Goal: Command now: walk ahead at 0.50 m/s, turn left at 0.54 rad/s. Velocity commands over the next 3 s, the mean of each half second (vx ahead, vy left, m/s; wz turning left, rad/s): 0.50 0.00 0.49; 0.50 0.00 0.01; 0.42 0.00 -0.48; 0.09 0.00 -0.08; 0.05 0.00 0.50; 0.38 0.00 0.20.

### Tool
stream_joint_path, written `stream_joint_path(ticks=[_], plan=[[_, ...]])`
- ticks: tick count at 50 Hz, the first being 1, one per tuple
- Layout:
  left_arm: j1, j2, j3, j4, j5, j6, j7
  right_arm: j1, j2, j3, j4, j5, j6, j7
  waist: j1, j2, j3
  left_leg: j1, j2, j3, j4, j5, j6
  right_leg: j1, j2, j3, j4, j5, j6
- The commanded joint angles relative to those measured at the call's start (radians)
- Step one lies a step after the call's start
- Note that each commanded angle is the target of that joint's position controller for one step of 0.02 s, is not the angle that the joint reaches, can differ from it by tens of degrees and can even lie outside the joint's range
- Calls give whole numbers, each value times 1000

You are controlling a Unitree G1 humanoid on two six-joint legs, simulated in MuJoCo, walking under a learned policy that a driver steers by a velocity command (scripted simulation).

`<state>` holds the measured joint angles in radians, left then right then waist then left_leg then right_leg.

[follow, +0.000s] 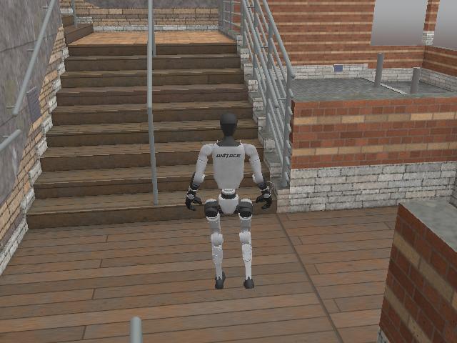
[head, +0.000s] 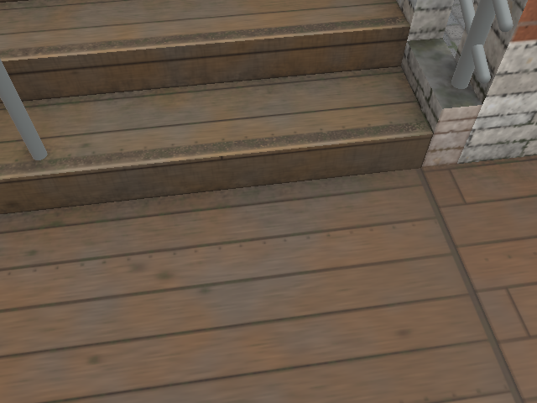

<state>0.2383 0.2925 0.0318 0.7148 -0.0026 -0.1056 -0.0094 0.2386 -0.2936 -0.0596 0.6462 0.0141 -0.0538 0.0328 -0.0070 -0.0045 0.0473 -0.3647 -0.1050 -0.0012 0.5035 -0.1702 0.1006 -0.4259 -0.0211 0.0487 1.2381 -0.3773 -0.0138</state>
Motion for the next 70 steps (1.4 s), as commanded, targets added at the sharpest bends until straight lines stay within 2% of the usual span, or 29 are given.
stream_joint_path(ticks=[1,7,10,13,15,16,17,18,19,20,21,23,30,34,38,40,41,42,43,44,47,52,60,64,66,67,68,69,70], plan=[[-6,117,33,-96,20,-12,3,-5,-108,-28,-73,-5,-14,-14,29,18,-85,213,263,-374,-266,247,219,-224,-74,35,-84,64,40],[-178,42,-1,-130,18,5,9,49,-159,-42,-25,10,-1,-47,-31,83,-62,45,153,-217,-236,215,139,-93,-10,-22,-528,373,105],[-244,70,9,-146,-2,-5,-2,100,-168,-46,-6,15,10,-48,-65,108,-78,99,181,-296,-191,101,115,-42,26,1,-659,429,97],[-208,118,36,-141,-9,-18,-8,92,-157,-45,-5,15,14,-51,-30,139,-82,176,230,-406,-107,28,83,10,19,39,-721,342,53],[-69,146,60,-109,-2,-26,-1,71,-115,-34,-17,7,14,-49,48,141,-126,147,182,-394,30,59,37,204,3,26,-773,309,0],[70,195,75,-96,17,-31,5,84,-45,-9,-30,-7,11,-44,102,36,-251,68,123,-308,290,-36,-1,422,-151,169,-776,239,-63],[148,286,94,-65,35,-20,1,239,24,13,-50,12,-1,-42,33,-292,-350,-263,-21,-176,626,-410,-71,714,-367,644,-883,48,-235],[166,217,88,-52,7,-17,-9,263,-69,-1,-19,33,-4,-45,54,-273,-316,-419,45,-194,787,-399,-85,708,-406,834,-953,-234,-270],[120,143,68,-64,2,-13,-6,154,-128,-16,-21,30,-1,-46,85,-156,-188,-448,83,-192,830,-298,-87,605,-353,680,-969,-234,-229],[75,115,57,-65,8,-7,-5,66,-133,-19,-40,11,2,-48,81,-81,-117,-424,113,-157,810,-224,-87,490,-302,523,-963,-97,-197],[49,95,49,-59,13,-3,-6,13,-119,-18,-56,-4,-2,-47,71,-62,-66,-405,133,-152,759,-178,-84,403,-256,421,-974,37,-190],[37,69,39,-42,17,-7,-3,15,-84,-14,-59,-1,-4,-37,34,-107,-50,-330,166,-133,670,-133,-81,326,-200,296,-1010,189,-180],[87,143,53,31,-10,2,3,-131,-9,22,-85,-9,-17,-19,63,-78,-30,-295,188,-44,277,64,-107,315,-187,121,-1078,393,-201],[150,163,51,74,-19,15,1,-244,-17,22,-107,3,-27,-5,103,-80,-10,-218,156,-10,111,166,-103,337,-187,75,-1062,407,-177],[170,183,56,104,-25,36,6,-283,-43,12,-131,5,-36,12,80,-89,4,-172,137,-5,20,88,-54,427,-234,88,-1004,498,-151],[152,189,55,106,-29,44,10,-134,-89,-16,-89,-5,-39,5,-12,-75,-85,86,96,28,-53,90,-11,397,-188,40,-824,753,-118],[142,163,42,95,-18,40,11,26,-143,-41,-50,-12,-38,-7,-88,-50,-191,345,150,-26,-33,112,26,271,-140,11,-628,716,-87],[183,68,9,53,2,25,7,180,-245,-65,-36,-36,-31,-20,-117,142,-363,742,422,-376,-17,82,140,-85,-20,-56,-250,329,-21],[222,49,0,61,-12,9,6,214,-217,-58,-20,-28,-24,-19,-110,265,-441,797,531,-670,-145,-80,211,-272,49,45,-58,-211,-8],[141,146,29,55,-41,5,2,171,-149,-39,-15,-18,-25,-20,-116,166,-292,675,490,-572,-182,-166,167,-352,-4,86,19,-153,-14],[67,126,39,46,-22,23,7,-3,-66,-11,-10,-19,-37,-13,-20,110,-76,326,375,-268,-297,-8,104,-275,-100,50,-68,70,1],[60,60,35,39,-20,57,15,-43,-75,-24,43,-32,-73,-20,31,82,-29,207,348,-36,-375,263,99,-249,-107,70,-136,231,44],[-200,19,15,-76,-15,48,-31,35,-151,-40,117,-17,-47,-50,-56,33,37,346,364,131,-368,315,61,-257,-82,-28,-553,440,6],[-212,63,30,-123,-12,51,-47,36,-197,-55,128,-2,-18,-58,-24,76,-9,465,390,173,-208,684,20,-187,-21,-106,-604,254,-64],[-28,133,66,-92,-4,52,-43,7,-214,-59,115,-4,4,-73,77,101,-104,444,344,203,85,959,-28,39,72,-159,-678,237,-107],[129,200,99,-56,0,52,-30,19,-190,-47,102,-11,5,-80,149,43,-190,291,286,211,348,773,-81,304,64,-88,-751,417,-141],[135,326,119,-62,25,56,-5,124,-44,0,57,-67,-18,-66,47,-274,-276,-174,129,203,730,-189,-160,701,-214,325,-675,844,-283],[143,281,105,-110,26,45,-8,138,-73,14,66,-41,-47,-49,79,-240,-515,-302,22,-31,973,-530,-176,833,-376,687,-781,919,-463],[97,219,89,-121,26,43,-9,23,-155,-9,53,-1,-57,-39,118,-97,-449,-357,99,-115,959,-429,-149,773,-310,506,-790,952,-402]])
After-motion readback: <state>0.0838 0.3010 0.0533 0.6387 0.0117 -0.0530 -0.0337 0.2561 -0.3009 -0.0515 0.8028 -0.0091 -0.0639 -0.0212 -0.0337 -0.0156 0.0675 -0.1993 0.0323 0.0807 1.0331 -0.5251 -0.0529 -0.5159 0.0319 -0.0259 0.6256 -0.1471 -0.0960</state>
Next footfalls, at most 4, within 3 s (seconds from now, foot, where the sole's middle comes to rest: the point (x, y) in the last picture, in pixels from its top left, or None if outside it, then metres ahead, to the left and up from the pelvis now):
0.32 right None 0.37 -0.14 -0.77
0.82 left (209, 360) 0.55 0.18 -0.77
1.34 right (283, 250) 0.87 -0.02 -0.77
1.80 left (213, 239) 0.91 0.19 -0.77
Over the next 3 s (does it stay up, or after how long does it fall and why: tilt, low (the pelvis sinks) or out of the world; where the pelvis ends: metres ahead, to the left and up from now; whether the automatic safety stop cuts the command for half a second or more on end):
stays up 0.87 0.09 0.01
